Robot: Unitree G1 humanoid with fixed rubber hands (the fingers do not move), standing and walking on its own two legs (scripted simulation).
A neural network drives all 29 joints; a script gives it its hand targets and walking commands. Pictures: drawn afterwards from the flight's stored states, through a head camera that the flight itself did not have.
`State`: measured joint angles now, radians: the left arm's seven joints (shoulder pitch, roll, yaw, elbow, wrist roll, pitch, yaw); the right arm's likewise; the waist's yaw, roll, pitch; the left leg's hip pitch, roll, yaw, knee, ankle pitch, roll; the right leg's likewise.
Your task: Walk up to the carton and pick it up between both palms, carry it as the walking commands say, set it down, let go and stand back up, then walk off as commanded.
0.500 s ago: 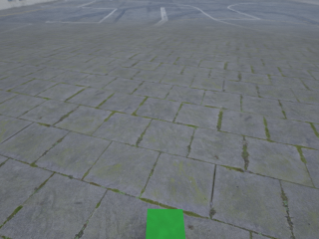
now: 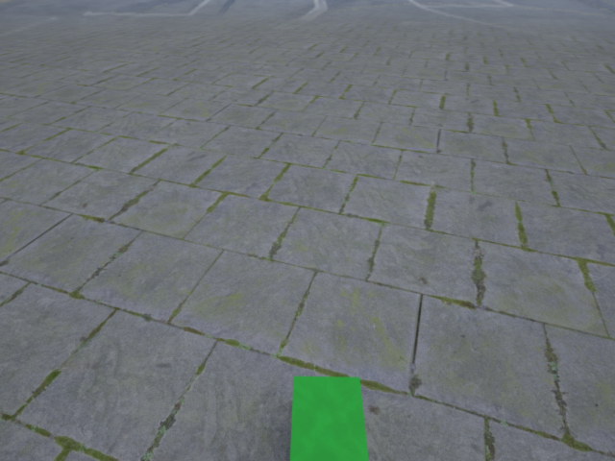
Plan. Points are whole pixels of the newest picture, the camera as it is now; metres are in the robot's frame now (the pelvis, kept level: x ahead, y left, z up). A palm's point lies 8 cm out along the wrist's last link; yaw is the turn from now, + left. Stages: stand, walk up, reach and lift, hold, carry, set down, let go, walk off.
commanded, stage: stand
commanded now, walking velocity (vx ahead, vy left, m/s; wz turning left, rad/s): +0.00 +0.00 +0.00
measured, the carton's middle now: (327, 433) +0.50 -0.01 -0.70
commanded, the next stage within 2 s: walk off in 0.84 s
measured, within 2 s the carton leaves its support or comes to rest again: neither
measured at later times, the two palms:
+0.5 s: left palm out of the picture +0.03 +0.30 -0.12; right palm out of the picture +0.06 -0.30 -0.10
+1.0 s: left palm out of the picture +0.03 +0.30 -0.12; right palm out of the picture +0.08 -0.31 -0.10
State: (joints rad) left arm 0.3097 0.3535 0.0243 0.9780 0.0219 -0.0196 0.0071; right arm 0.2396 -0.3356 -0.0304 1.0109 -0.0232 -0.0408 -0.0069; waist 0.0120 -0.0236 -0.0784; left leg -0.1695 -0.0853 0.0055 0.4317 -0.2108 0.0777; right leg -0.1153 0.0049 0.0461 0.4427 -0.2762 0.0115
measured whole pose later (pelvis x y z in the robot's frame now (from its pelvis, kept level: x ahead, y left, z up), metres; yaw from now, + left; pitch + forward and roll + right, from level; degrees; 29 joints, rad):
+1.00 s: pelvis +0.00 -0.01 +0.00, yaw +1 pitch -3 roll +0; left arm 0.22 0.37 0.00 1.08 0.01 -0.02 0.01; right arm 0.13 -0.36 0.00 1.11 0.00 -0.02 0.00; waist 0.01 -0.03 0.00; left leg -0.15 -0.09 -0.02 0.37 -0.17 0.07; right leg -0.09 0.00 0.02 0.37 -0.24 0.01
